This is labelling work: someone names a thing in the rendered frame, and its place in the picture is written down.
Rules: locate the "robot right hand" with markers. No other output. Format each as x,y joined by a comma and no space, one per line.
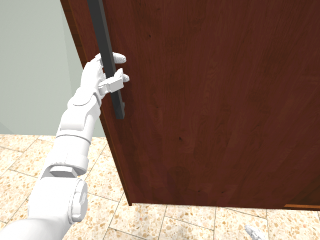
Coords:
255,234

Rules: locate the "robot left upper arm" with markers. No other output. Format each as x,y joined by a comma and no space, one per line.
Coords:
56,204

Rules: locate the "robot left hand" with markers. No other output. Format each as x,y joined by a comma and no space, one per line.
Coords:
93,75

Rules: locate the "left robot forearm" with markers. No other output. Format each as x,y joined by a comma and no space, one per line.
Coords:
69,155

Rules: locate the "wardrobe door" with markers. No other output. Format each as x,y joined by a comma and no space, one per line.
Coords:
310,195
222,106

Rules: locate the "handle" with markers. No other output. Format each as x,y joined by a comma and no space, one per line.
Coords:
99,22

